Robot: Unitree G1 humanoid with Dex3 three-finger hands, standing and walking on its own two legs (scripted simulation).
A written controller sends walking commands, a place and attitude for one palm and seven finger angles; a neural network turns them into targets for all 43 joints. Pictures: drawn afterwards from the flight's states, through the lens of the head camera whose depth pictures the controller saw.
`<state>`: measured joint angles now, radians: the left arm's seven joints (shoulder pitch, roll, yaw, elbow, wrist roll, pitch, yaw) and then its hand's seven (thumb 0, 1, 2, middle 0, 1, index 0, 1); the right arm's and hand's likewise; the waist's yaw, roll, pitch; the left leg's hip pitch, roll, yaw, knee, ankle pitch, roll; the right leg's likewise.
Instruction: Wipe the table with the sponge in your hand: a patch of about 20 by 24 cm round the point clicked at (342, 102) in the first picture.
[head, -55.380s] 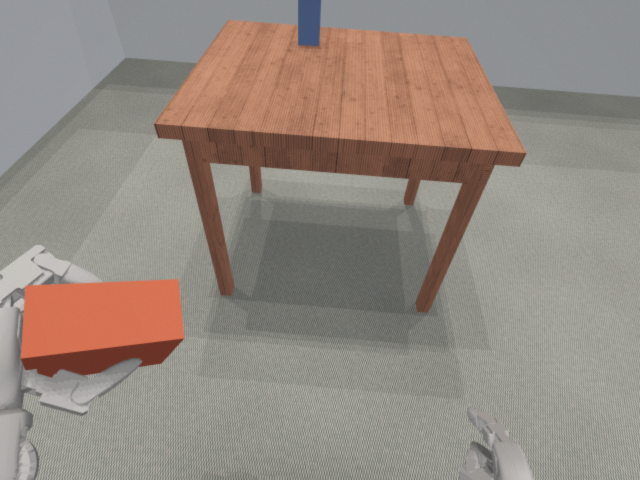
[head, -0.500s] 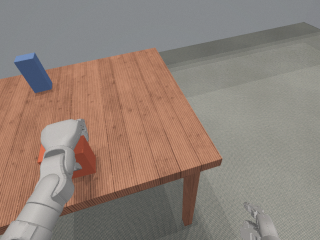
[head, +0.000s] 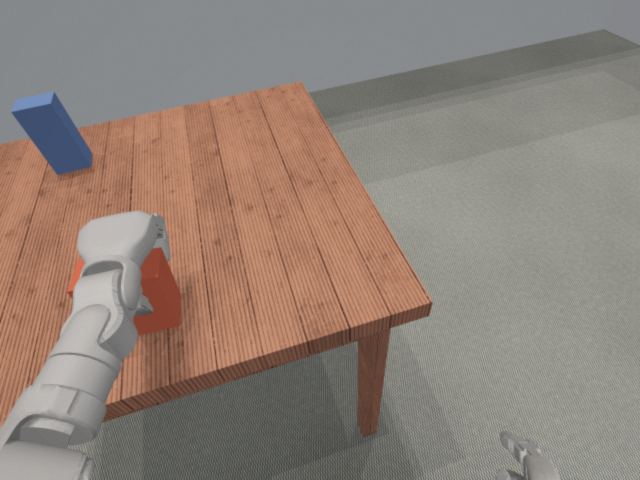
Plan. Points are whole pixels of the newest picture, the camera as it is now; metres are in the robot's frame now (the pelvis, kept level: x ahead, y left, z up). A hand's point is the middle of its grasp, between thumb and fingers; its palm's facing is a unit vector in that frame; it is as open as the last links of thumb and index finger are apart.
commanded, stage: wipe forward along the third lane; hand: left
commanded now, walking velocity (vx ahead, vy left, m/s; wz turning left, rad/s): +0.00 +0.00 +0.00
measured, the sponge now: (136, 303) +0.32 +0.31 +0.02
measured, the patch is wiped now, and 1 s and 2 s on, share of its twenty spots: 0.90 1.00 1.00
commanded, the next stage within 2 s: wipe back along the third lane in 1.14 s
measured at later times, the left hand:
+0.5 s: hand (142, 236) +0.40 +0.31 +0.08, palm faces -0.14 +0.04 -0.99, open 9.8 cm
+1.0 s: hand (142, 213) +0.44 +0.33 +0.08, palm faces -0.15 +0.04 -0.99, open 9.8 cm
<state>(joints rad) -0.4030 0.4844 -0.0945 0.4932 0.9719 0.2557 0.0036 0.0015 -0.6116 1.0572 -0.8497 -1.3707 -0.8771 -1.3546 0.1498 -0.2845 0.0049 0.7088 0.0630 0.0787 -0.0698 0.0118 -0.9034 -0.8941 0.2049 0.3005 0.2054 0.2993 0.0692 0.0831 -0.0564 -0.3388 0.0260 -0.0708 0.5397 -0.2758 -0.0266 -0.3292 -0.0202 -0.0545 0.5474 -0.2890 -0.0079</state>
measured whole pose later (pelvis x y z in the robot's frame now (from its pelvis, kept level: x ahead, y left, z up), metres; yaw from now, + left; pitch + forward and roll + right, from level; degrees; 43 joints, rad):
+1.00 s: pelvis -0.01 +0.00 -0.01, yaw -3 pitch +14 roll -1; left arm -0.88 0.72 0.03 1.16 1.05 0.04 0.09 -0.01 -0.61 1.07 -0.84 -1.38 -0.87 -1.37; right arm 0.30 -0.30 -0.01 0.74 0.06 0.08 -0.06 0.01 -0.90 -0.89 0.21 0.30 0.21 0.30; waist -0.08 0.06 -0.10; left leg -0.62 0.06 -0.06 0.67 -0.30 -0.02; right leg -0.60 0.02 -0.03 0.62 -0.27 -0.02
